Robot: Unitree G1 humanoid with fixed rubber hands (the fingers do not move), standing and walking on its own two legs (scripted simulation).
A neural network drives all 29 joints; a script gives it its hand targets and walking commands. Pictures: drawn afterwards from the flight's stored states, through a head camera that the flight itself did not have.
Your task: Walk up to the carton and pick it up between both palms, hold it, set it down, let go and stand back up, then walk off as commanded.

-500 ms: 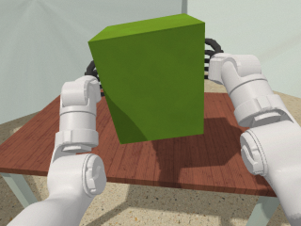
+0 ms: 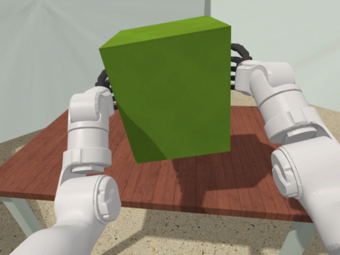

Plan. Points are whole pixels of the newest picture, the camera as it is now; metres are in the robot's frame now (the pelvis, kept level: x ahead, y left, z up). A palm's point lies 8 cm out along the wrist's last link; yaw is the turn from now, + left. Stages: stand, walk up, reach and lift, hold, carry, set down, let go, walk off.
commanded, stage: hold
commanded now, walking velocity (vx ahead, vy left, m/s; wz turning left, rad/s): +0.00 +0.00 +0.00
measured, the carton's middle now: (172, 87) +0.39 +0.00 +0.30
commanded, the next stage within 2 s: none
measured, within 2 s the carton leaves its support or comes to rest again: neither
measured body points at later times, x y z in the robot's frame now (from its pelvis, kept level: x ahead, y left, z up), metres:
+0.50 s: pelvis +0.00 +0.00 +0.00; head -0.10 +0.01 +0.44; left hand +0.38 +0.15 +0.29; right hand +0.38 -0.15 +0.34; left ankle +0.02 +0.14 -0.74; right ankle +0.01 -0.13 -0.74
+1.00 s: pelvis +0.00 +0.00 +0.00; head -0.10 +0.01 +0.44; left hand +0.38 +0.15 +0.29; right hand +0.38 -0.15 +0.34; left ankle +0.02 +0.14 -0.74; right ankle +0.01 -0.13 -0.74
